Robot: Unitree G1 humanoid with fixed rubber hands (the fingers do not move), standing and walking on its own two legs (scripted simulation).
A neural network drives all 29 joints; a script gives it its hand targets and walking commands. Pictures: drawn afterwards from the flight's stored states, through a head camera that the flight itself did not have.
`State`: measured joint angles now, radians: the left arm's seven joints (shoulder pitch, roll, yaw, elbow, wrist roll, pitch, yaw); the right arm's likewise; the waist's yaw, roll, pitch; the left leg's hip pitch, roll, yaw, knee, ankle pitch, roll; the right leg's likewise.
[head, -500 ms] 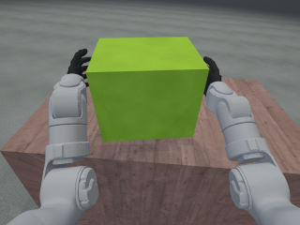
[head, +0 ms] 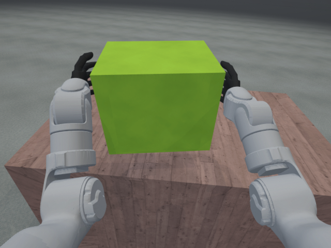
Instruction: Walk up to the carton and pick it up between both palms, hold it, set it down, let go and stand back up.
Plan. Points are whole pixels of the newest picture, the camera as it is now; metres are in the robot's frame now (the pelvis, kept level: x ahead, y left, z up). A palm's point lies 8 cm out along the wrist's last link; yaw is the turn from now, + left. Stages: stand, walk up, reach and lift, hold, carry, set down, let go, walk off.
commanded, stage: hold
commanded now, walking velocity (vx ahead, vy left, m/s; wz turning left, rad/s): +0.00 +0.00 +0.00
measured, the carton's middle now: (158, 95) +0.41 +0.01 +0.24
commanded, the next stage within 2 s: none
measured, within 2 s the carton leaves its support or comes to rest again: neither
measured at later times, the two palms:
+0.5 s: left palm (86, 84) +0.37 +0.16 +0.28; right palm (236, 93) +0.37 -0.17 +0.27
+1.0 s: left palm (87, 85) +0.37 +0.16 +0.28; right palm (237, 93) +0.36 -0.17 +0.27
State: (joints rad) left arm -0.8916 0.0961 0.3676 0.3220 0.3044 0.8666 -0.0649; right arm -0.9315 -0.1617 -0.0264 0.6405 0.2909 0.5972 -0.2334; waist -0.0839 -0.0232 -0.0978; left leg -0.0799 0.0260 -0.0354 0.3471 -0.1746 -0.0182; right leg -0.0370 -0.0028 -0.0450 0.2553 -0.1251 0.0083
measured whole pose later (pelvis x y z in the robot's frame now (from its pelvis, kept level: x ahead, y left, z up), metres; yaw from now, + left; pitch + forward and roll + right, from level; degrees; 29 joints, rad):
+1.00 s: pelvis +0.00 +0.00 +0.00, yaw -1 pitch -5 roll -1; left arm -0.90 0.07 0.37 0.34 0.31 0.86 -0.04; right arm -0.94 -0.20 -0.02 0.66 0.31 0.62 -0.21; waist -0.09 -0.01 -0.11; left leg -0.08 0.02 -0.03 0.35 -0.18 -0.01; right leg -0.04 0.00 -0.01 0.25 -0.12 0.01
